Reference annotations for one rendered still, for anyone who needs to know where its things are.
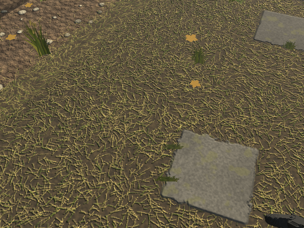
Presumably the right robot hand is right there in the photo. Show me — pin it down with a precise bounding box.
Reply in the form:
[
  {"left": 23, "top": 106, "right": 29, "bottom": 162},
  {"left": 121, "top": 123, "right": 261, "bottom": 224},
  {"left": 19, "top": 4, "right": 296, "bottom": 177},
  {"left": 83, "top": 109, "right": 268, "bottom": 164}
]
[{"left": 264, "top": 213, "right": 304, "bottom": 228}]

